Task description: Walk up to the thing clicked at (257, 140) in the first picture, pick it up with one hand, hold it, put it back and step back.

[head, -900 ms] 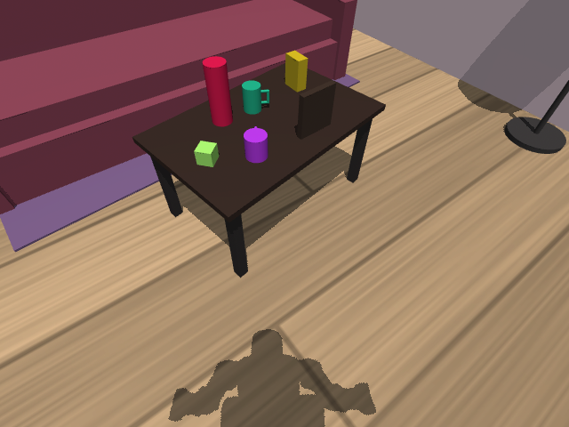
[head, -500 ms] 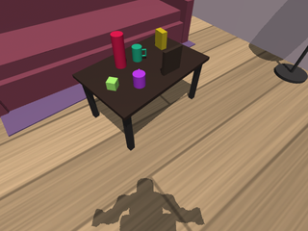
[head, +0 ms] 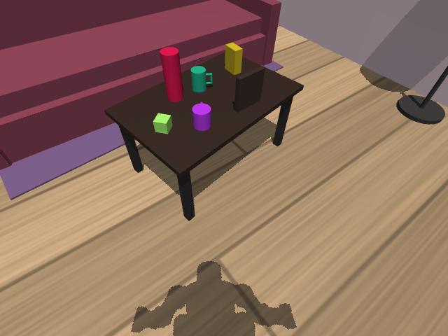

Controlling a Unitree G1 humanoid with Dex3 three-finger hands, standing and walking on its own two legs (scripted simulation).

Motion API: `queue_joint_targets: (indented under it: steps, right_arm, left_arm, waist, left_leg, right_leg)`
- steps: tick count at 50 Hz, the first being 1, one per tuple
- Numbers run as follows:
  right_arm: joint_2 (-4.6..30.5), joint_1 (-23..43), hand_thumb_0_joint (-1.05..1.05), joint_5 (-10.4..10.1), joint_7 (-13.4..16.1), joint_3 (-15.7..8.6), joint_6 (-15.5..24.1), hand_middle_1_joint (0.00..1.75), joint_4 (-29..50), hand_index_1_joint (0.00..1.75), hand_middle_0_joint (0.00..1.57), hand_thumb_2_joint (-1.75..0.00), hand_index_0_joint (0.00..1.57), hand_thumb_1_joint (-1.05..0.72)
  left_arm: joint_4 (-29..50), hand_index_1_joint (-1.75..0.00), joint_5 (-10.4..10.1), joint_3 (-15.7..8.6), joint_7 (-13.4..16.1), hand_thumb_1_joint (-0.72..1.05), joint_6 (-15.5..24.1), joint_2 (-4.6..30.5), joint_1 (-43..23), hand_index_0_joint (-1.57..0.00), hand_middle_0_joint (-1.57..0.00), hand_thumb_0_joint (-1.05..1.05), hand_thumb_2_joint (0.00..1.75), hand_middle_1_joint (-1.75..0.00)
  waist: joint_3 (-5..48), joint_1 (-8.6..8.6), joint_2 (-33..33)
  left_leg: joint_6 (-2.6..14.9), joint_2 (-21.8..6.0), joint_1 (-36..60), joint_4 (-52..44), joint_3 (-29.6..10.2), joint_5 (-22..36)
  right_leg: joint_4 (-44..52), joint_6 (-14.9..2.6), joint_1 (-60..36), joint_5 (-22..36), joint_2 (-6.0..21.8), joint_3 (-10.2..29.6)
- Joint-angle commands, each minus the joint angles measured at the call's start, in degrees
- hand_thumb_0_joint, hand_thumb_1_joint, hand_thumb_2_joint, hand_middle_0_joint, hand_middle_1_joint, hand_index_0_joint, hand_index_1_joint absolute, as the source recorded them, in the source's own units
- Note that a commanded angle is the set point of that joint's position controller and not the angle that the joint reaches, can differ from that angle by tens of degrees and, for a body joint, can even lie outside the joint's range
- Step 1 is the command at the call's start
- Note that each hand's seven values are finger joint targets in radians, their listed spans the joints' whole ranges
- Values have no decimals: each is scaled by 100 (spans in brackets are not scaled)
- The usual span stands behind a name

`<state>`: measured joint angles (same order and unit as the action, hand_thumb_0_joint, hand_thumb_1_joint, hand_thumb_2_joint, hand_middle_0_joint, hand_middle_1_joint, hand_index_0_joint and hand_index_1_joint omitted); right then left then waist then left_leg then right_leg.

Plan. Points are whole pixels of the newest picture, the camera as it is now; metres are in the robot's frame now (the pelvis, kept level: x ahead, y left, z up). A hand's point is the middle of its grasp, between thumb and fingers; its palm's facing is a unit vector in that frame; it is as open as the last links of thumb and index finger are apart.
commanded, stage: stand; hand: left
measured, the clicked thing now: (201, 114) +1.03 +0.07 -0.29
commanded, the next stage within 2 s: walk up in 0.22 s
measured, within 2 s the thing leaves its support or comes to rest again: neither
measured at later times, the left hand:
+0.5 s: hand out of the picture +0.12 +0.25 -0.14, palm faces +0.11 -0.92 -0.37, open 7.4 cm
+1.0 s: hand out of the picture +0.12 +0.08 -0.20, palm faces +0.45 -0.84 -0.30, open 7.4 cm
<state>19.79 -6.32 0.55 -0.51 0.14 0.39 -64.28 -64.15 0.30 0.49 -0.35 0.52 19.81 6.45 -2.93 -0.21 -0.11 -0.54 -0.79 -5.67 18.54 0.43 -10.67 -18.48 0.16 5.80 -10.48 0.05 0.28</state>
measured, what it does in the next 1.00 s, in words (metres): walks ahead, turning left: right foot, then left foot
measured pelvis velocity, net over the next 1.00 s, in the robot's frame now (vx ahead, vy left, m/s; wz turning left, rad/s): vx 0.24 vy -0.17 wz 0.47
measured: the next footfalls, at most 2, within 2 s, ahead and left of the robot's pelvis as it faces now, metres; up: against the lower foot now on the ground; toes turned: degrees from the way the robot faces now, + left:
right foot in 0.56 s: +0.19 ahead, -0.23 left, +0.00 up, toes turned +14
left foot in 0.96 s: +0.31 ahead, -0.03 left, +0.00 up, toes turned +32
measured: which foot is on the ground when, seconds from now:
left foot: down 0.00-0.58, up 0.60-0.94, down 0.96-1.00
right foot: down 0.00-0.26, up 0.28-0.54, down 0.56-0.98, up 1.00-1.00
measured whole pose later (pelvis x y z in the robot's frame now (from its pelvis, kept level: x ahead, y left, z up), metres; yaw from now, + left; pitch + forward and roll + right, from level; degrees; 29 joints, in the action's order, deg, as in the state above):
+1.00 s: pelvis +0.24 -0.17 -0.04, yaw +27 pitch -2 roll +1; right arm 24.3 -15.3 0.5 1.9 -3.3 4.7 -46.7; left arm -45.3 3.5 -6.2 -5.2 -3.2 24.4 19.5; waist -7.2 5.6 5.8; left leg 3.7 0.4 -25.4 39.6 6.5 -12.5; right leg -50.1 -2.2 11.1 -30.7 -0.6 -9.5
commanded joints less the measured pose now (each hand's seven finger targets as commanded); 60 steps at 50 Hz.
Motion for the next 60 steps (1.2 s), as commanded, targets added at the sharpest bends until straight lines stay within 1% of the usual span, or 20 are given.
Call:
queue_joint_targets:
  steps: [1, 10, 11, 12, 15, 19, 24, 26, 28, 29, 30, 31, 36, 41, 45, 47, 49, 50, 54, 60]
  right_arm:
    - [1188, 176, 0, -9, 104, -219, 141, 30, 366, 30, 20, -90, 20, -90]
    - [1243, 187, 0, -10, 107, -231, 160, 30, 381, 30, 20, -90, 20, -90]
    - [2110, -823, 0, -104, 86, -693, 257, 30, 614, 30, 20, -90, 20, -90]
    - [2386, -1065, 0, -52, 93, -819, 309, 30, 522, 30, 20, -90, 20, -90]
    - [2475, -871, 0, 54, 162, -978, 425, 30, 834, 30, 20, -90, 20, -90]
    - [2060, -1109, 0, 55, 232, -857, 525, 30, 1096, 30, 20, -90, 20, -90]
    - [2363, -1034, 0, 129, 254, -934, 499, 30, 1365, 30, 20, -90, 20, -90]
    - [2383, -706, 0, 139, 244, -905, 486, 30, 1539, 30, 20, -90, 20, -90]
    - [1883, -95, 0, 236, 287, -758, 469, 30, 1871, 30, 20, -90, 20, -90]
    - [1173, -461, 0, 229, 339, -531, 461, 30, 1870, 30, 20, -90, 20, -90]
    - [1251, -749, 0, 95, 391, -537, 442, 30, 1898, 30, 20, -90, 20, -90]
    - [1810, -1002, 0, 123, 429, -650, 448, 30, 1741, 30, 20, -90, 20, -90]
    - [1901, -1624, 0, -51, 162, -670, 428, 30, 1195, 30, 20, -90, 20, -90]
    - [1649, -942, 0, -58, 77, -597, 435, 30, 1679, 30, 20, -90, 20, -90]
    - [1527, -1876, 0, -107, 233, -671, 447, 30, 1621, 30, 20, -90, 20, -90]
    - [1877, -2819, 0, -44, 405, -866, 431, 30, 1474, 30, 20, -90, 20, -90]
    - [2601, -3060, 0, 30, 611, -1108, 417, 30, 1782, 30, 20, -90, 20, -90]
    - [2698, -2538, 0, -173, 695, -1134, 446, 30, 2058, 30, 20, -90, 20, -90]
    - [2084, -1619, 0, -139, 666, -799, 547, 30, 2140, 30, 20, -90, 20, -90]
    - [2554, -1502, 0, 80, 466, -917, 687, 30, 2063, 30, 20, -90, 20, -90]
  left_arm:
    - [362, -30, 16, -252, 99, 90, 150, 1235, -196, -20, -20, 0, 90, -30]
    - [365, -30, 30, -254, 87, 90, 131, 1221, -195, -20, -20, 0, 90, -30]
    - [1133, -30, 329, -937, -136, 90, 62, 2084, -434, -20, -20, 0, 90, -30]
    - [1265, -30, 421, -926, -233, 90, 1, 2020, -638, -20, -20, 0, 90, -30]
    - [1727, -30, 414, -905, -482, 90, -105, 1538, -696, -20, -20, 0, 90, -30]
    - [1964, -30, 347, -900, -604, 90, -98, 1426, -550, -20, -20, 0, 90, -30]
    - [2413, -30, 336, -952, -700, 90, -133, 1536, -782, -20, -20, 0, 90, -30]
    - [2302, -30, 284, -1004, -685, 90, -118, 1611, -251, -20, -20, 0, 90, -30]
    - [1608, -30, 323, -1234, -610, 90, -106, 1757, 1511, -20, -20, 0, 90, -30]
    - [1455, -30, 403, -1387, -504, 90, -65, 2310, 2120, -20, -20, 0, 90, -30]
    - [1832, -30, 479, -1364, -468, 90, -28, 2635, 1434, -20, -20, 0, 90, -30]
    - [2056, -30, 425, -1367, -460, 90, -61, 2711, 626, -20, -20, 0, 90, -30]
    - [2241, -30, 265, -1098, -465, 90, 18, 1800, 17, -20, -20, 0, 90, -30]
    - [2362, -30, 300, -985, -485, 90, 33, 1589, 680, -20, -20, 0, 90, -30]
    - [2674, -30, 261, -951, -476, 90, -47, 1549, 539, -20, -20, 0, 90, -30]
    - [2859, -30, 277, -873, -438, 90, -63, 1379, 739, -20, -20, 0, 90, -30]
    - [2949, -30, 384, -892, -410, 90, -111, 1264, 1205, -20, -20, 0, 90, -30]
    - [2947, -30, 400, -1026, -414, 90, -203, 1995, 1258, -20, -20, 0, 90, -30]
    - [2706, -30, 314, -1046, -468, 90, -236, 1818, 1065, -20, -20, 0, 90, -30]
    - [2750, -30, 305, -1054, -671, 90, -346, 1502, 1002, -20, -20, 0, 90, -30]
  waist:
    - [363, 20, 56]
    - [425, 31, -46]
    - [568, -15, 719]
    - [200, -132, 259]
    - [-229, -49, -268]
    - [418, -8, -569]
    - [72, 29, -1088]
    - [175, 310, -1205]
    - [844, 1399, -89]
    - [889, 1614, 1879]
    - [763, 1189, 2173]
    - [525, 771, 1817]
    - [-365, 168, 1012]
    - [-607, 533, 868]
    - [107, 75, 424]
    - [733, -371, -282]
    - [1299, -457, -1095]
    - [1345, -361, -184]
    - [209, 101, 226]
    - [-256, 151, -1031]
  left_leg:
    - [198, -655, 53, -247, -520, 768]
    - [201, -683, 50, -289, -574, 779]
    - [635, -882, -626, 14, -1690, -1561]
    - [873, -1220, -926, -385, -2535, -2928]
    - [1381, -1902, -99, -1095, -3932, -3277]
    - [1081, -1218, 755, -591, -2722, -1760]
    - [1193, -1123, -527, -388, -2452, -1755]
    - [1043, -861, -1273, -84, -2101, -1440]
    - [692, -182, -3288, 1826, -1232, -2182]
    - [471, 662, -4205, 3837, -578, -2751]
    - [223, 710, -4634, 4819, -258, -2467]
    - [283, 107, -4442, 5166, -185, -1891]
    - [258, -507, -3030, 4292, -169, -758]
    - [165, -346, -3028, 2700, 342, -544]
    - [319, 83, -855, 1846, 773, 291]
    - [687, -50, 1206, 1401, 272, 379]
    - [1879, -2488, 2239, 430, -4188, -2018]
    - [2118, -3038, 1722, -169, -5043, -2841]
    - [1414, -1717, -681, 283, -1980, -531]
    - [1213, -983, -2009, 279, -1066, -1780]
  right_leg:
    - [276, -150, 34, 878, 720, 525]
    - [228, -159, -18, 759, 726, 510]
    - [-869, -329, -81, -2001, 445, 42]
    - [-1598, -389, 682, -2604, 415, 319]
    - [-3352, -127, 2922, -1657, 305, 895]
    - [-3222, 3, 3123, -1443, 374, 735]
    - [-2418, -6, 2183, -1836, 354, 592]
    - [-1954, -41, 1144, -1467, 266, 334]
    - [-1020, -68, -1506, -654, 88, -7]
    - [-177, 47, -1880, -2006, 1061, 1478]
    - [968, -225, -1362, -3865, 2248, 3287]
    - [1336, -585, -790, -4459, 2520, 3691]
    - [582, -547, 602, -2041, 1279, 974]
    - [465, -760, 143, -116, 1247, 328]
    - [-902, -561, 685, 1889, 1161, -347]
    - [-2819, -207, 1854, 1996, 692, -803]
    - [-5489, 249, 4058, -2426, -61, -130]
    - [-5968, 266, 3966, -2272, 359, 780]
    - [-5307, 157, 3067, -1479, 816, 765]
    - [-3644, 68, 2475, -1188, 729, 176]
